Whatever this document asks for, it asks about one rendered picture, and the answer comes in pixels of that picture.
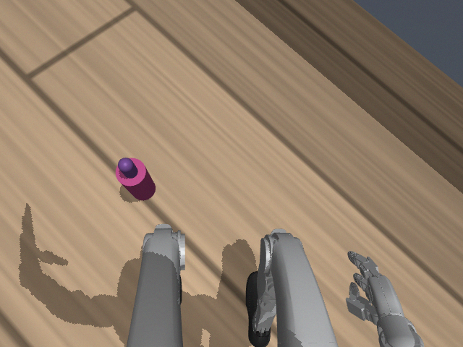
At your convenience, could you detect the right robot hand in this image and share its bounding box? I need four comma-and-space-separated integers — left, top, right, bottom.
346, 251, 404, 325

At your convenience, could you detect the bottle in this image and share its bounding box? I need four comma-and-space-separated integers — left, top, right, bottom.
116, 158, 156, 200

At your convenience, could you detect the right robot foot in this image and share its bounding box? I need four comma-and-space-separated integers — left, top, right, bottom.
246, 271, 271, 347

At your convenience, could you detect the right robot arm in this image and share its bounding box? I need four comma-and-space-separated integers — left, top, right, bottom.
377, 315, 424, 347

